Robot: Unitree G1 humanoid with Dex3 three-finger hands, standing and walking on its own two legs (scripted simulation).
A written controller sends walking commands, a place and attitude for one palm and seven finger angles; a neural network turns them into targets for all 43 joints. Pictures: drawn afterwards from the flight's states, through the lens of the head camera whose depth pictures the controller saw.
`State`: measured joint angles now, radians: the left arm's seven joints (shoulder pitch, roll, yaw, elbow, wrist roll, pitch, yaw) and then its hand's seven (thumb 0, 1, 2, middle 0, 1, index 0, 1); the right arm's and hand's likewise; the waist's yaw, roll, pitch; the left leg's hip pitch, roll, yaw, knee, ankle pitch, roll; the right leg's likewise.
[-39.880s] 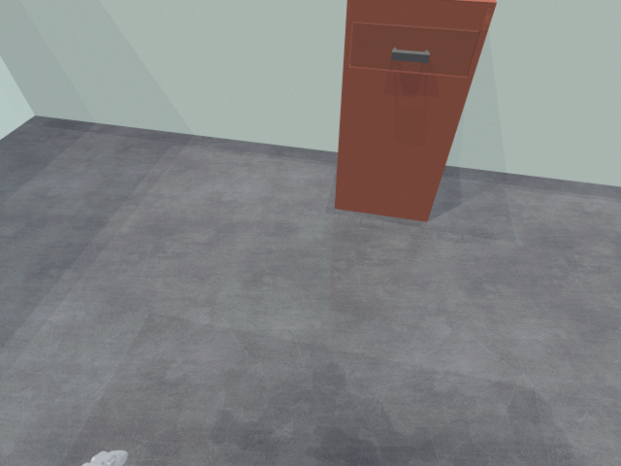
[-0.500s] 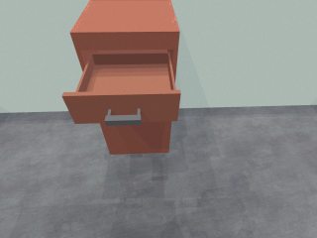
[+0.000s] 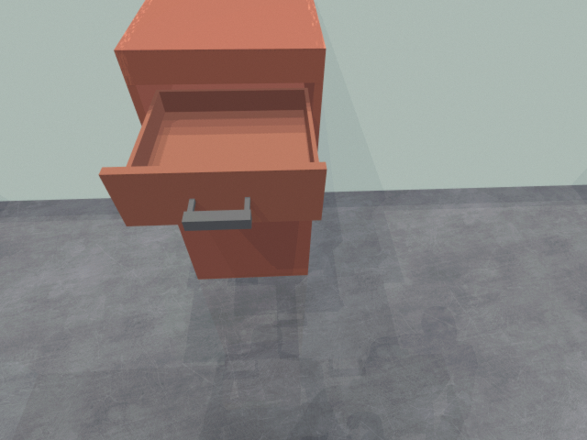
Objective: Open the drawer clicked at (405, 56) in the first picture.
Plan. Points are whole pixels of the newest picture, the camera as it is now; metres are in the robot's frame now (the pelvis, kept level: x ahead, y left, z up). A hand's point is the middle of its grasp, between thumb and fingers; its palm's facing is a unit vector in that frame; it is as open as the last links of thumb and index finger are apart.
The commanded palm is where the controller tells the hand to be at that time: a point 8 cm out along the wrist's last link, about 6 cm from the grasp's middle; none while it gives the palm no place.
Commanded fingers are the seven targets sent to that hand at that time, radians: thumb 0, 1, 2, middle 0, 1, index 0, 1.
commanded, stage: look to check the result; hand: left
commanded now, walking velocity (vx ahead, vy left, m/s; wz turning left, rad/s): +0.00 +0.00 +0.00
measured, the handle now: (218, 211) +0.49 +0.16 -0.01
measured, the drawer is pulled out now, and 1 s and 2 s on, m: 0.30 0.30 0.30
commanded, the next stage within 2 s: stand and wait in 0.24 s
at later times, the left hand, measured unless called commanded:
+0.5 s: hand out of the picture +0.01 +0.16 -0.18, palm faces +0.02 -0.98 -0.19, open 7.3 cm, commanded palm none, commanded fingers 0.00 0.90 0.90 -0.20 -0.30 -0.20 -0.30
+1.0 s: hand out of the picture +0.02 +0.16 -0.18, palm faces +0.02 -0.98 -0.20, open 7.3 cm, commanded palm none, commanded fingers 0.00 0.90 0.90 -0.20 -0.30 -0.20 -0.30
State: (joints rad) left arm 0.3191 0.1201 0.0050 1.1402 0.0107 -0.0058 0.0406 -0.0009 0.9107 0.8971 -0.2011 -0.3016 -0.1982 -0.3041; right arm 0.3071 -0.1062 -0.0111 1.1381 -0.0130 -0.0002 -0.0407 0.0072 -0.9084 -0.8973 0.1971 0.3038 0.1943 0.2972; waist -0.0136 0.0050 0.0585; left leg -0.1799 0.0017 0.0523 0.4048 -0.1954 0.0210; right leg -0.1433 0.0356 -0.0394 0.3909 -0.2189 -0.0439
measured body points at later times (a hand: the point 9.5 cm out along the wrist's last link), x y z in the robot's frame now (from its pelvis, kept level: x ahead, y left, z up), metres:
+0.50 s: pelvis +0.01 -0.01 +0.00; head +0.03 -0.01 +0.45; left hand +0.01 +0.21 -0.16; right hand +0.00 -0.22 -0.16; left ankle +0.02 +0.10 -0.74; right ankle +0.00 -0.09 -0.74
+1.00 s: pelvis +0.02 -0.01 +0.00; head +0.03 -0.01 +0.45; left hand +0.02 +0.21 -0.16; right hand +0.01 -0.23 -0.16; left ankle +0.02 +0.10 -0.74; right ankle +0.00 -0.09 -0.74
